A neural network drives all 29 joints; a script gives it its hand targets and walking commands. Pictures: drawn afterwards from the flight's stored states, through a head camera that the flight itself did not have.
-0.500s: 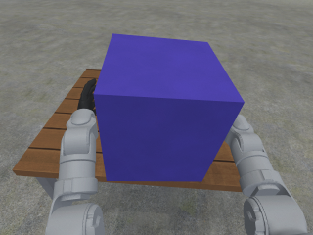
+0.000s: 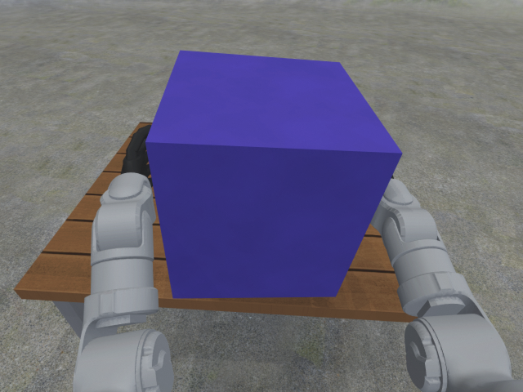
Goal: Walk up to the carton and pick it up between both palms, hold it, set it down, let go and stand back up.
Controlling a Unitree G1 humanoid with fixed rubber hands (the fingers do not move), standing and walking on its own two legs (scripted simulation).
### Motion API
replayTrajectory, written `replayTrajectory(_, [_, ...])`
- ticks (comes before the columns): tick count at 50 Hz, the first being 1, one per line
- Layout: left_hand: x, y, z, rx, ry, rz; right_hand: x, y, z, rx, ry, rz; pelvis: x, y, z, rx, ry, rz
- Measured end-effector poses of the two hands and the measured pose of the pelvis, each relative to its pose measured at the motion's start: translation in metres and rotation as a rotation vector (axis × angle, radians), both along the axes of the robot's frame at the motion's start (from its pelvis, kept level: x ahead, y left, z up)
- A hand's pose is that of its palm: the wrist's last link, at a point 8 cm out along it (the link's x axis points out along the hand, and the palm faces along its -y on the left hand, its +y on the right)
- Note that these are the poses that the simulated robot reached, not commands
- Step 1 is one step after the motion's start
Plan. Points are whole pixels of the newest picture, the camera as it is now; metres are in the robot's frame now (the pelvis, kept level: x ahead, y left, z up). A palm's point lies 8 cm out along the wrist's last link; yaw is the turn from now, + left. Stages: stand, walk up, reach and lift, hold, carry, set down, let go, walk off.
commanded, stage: reach and lift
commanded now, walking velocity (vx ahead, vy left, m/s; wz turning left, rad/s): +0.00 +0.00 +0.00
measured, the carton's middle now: (259, 175) +0.41 -0.01 +0.16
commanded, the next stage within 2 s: hold in 0.72 s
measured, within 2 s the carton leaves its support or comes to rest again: neither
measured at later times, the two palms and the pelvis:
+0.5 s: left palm (129, 168) +0.37 +0.17 +0.22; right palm (375, 168) +0.37 -0.18 +0.20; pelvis +0.00 +0.00 +0.00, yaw +0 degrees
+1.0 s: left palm (124, 162) +0.36 +0.17 +0.24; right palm (380, 159) +0.36 -0.18 +0.22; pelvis +0.00 +0.00 +0.00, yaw +0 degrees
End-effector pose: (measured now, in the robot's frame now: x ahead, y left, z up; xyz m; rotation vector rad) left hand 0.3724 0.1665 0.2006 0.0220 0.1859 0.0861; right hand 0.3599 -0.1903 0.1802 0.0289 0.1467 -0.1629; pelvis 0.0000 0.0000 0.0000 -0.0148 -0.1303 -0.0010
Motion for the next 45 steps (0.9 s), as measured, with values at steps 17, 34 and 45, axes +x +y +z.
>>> replayTrajectory(17, [0.002,0.005,0.007,-0.002,0.02,0.019,0.008,0.004,0.008,0.022,0.02,0.014,-0.004,-0.004,0.0,0.004,0.013,0.001])
replayTrajectory(34, [0.0,0.007,0.019,-0.009,0.0,0.02,0.008,0.007,0.024,0.018,0.002,0.015,0.001,-0.004,0.0,0.002,0.001,0.005])
replayTrajectory(45, [-0.009,0.003,0.031,-0.015,-0.035,0.022,0.001,0.003,0.037,0.039,-0.035,0.013,0.002,-0.002,0.0,-0.001,0.002,-0.004])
